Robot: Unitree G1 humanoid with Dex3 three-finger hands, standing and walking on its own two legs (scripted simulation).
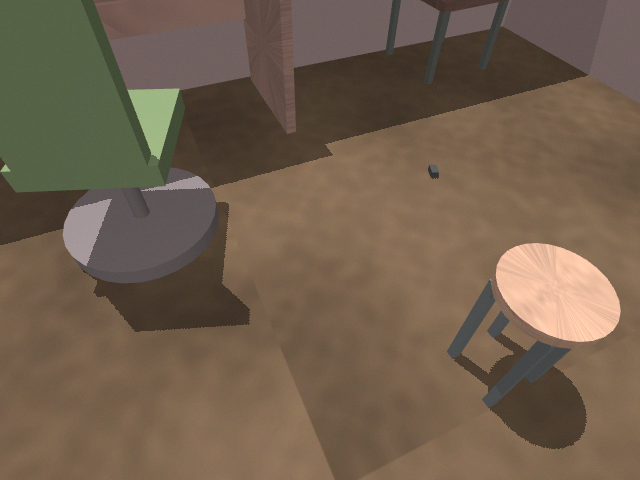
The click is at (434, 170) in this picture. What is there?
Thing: small box
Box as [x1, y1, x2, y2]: [428, 165, 438, 177]
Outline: 429,165 428,171 430,176 437,176 438,171 436,166
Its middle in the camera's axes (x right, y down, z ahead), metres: +0.54 -0.34 +1.92
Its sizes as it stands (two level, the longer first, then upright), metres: 0.058 0.034 0.030
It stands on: the floor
